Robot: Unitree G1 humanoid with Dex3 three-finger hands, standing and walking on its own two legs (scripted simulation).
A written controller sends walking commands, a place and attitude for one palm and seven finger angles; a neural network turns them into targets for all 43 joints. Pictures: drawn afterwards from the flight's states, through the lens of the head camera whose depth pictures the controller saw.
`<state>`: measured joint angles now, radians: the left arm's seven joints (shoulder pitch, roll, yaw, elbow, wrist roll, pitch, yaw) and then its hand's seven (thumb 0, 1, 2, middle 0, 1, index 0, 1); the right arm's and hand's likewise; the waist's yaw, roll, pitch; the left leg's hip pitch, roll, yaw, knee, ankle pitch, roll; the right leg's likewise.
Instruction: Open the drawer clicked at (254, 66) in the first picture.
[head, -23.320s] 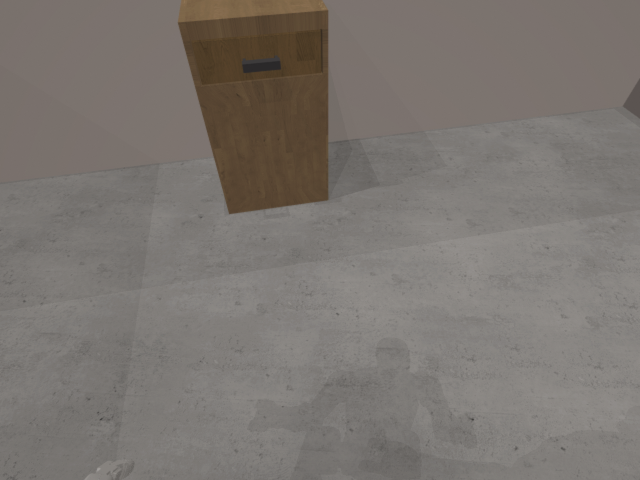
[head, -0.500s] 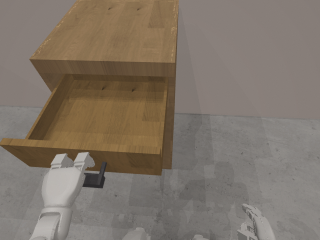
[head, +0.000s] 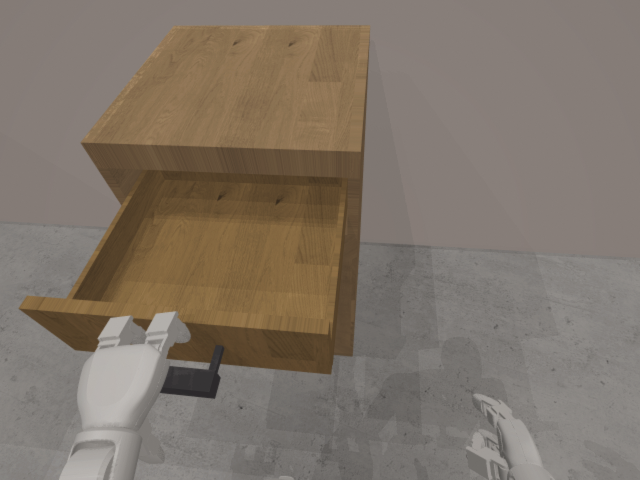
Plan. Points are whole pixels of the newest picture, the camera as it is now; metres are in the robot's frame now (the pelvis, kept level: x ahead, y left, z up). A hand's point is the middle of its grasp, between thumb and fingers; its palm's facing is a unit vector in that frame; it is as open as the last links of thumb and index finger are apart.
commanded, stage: lift the hand off the handle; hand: left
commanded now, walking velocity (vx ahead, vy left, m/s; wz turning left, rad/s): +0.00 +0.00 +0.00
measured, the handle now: (176, 364) +0.26 +0.24 -0.04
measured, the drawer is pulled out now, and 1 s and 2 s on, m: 0.28 0.28 0.28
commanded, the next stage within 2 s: draw the hand back to the body in 1.40 s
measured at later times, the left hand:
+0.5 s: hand (140, 374) +0.22 +0.23 +0.05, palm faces +0.03 -0.09 -1.00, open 13.8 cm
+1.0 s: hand (114, 365) +0.21 +0.24 +0.09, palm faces +0.03 -0.10 -0.99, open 13.8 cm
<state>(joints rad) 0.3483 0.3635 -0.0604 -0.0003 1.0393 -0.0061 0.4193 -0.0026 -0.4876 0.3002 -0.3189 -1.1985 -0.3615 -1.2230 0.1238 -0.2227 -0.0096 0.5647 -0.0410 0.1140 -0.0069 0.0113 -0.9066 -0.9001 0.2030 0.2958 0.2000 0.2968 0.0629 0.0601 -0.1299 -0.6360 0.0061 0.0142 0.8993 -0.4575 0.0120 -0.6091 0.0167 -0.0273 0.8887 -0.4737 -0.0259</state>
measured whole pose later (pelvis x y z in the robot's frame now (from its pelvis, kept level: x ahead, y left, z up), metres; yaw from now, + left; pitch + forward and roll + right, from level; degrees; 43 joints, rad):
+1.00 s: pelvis +0.00 -0.01 +0.03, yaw +0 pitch +6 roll +0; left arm 0.40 0.46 0.04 -0.19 0.92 -0.05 0.23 0.00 -0.49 0.30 -0.32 -1.20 -0.31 -1.20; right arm 0.13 -0.24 -0.01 0.56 -0.01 0.11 -0.01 0.01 -0.91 -0.90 0.20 0.30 0.20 0.30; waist 0.08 0.08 -0.09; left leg -0.43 0.01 0.01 0.69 -0.37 0.00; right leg -0.41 0.02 -0.02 0.69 -0.39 -0.03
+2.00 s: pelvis +0.01 +0.01 +0.04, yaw +0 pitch +4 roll -1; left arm 0.49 0.52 0.07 -0.40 0.85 -0.02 0.12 0.00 -0.49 0.30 -0.32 -1.20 -0.31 -1.20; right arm 0.14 -0.26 0.01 0.51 0.00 0.13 0.00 0.01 -0.91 -0.90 0.20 0.30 0.20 0.30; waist 0.10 0.09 -0.06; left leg -0.33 0.00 0.01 0.60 -0.34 0.02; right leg -0.29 0.02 -0.02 0.57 -0.35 -0.01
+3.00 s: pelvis +0.02 -0.02 +0.05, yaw +2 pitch -3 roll +0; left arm 0.56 0.31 0.28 -0.45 -0.08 -0.10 0.11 0.01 0.75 0.84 -0.22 -0.39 -0.22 -0.40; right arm 0.16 -0.21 0.02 0.62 0.01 -0.10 -0.08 0.01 -0.91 -0.90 0.20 0.30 0.20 0.30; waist 0.07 0.08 0.01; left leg -0.11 0.01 -0.02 0.41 -0.26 -0.01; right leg -0.07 0.03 -0.06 0.39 -0.28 -0.04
